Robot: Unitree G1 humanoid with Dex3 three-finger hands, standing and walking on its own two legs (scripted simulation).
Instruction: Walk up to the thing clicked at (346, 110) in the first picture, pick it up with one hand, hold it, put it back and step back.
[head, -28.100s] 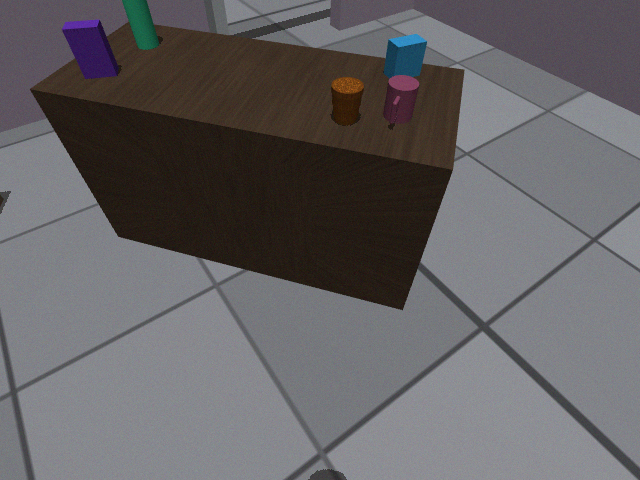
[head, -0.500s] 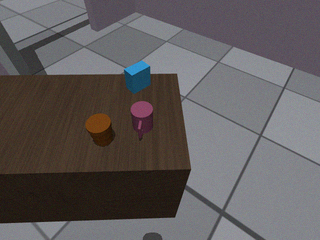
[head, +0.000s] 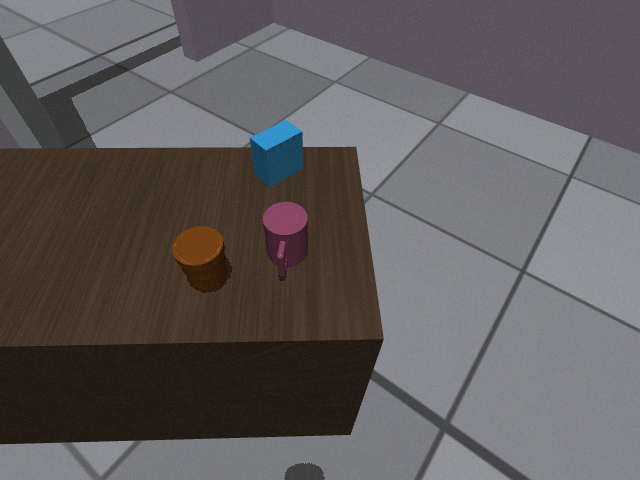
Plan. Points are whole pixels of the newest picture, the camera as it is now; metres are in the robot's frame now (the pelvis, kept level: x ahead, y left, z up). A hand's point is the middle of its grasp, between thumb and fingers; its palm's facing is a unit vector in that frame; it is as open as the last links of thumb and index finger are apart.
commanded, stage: step back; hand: left
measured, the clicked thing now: (204, 262) +0.45 +0.20 -0.07
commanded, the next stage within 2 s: none
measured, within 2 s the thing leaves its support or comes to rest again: neither
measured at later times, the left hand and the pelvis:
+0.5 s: hand out of the picture -0.02 +0.21 -0.15, palm faces +0.03 -0.90 -0.44, open 7.4 cm; pelvis -0.10 -0.05 -0.01, yaw +3 degrees
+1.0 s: hand out of the picture -0.20 +0.28 -0.17, palm faces +0.10 -0.91 -0.40, open 7.4 cm; pelvis -0.25 +0.00 -0.01, yaw +4 degrees
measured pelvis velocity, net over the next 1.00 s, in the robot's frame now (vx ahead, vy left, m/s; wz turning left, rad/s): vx -0.25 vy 0.00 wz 0.07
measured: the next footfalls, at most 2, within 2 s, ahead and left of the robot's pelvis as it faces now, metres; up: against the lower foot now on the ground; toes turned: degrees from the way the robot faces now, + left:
left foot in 0.76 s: -0.18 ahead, +0.10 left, +0.00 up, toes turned +6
right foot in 1.20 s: -0.31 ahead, -0.14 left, +0.00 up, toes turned +0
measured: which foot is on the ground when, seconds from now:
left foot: down 0.00-0.26, up 0.28-0.74, down 0.76-1.00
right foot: down 0.00-0.78, up 0.80-1.00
